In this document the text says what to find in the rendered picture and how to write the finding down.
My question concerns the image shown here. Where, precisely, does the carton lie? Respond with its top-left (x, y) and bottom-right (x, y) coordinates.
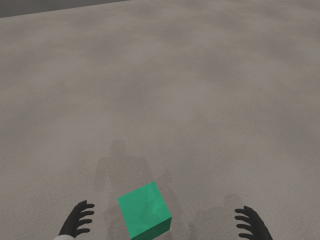
top-left (117, 181), bottom-right (172, 240)

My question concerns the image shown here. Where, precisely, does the robot right hand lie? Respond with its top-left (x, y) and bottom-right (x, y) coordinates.
top-left (234, 206), bottom-right (273, 240)

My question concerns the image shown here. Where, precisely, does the robot left hand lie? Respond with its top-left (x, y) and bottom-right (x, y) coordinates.
top-left (58, 200), bottom-right (95, 239)

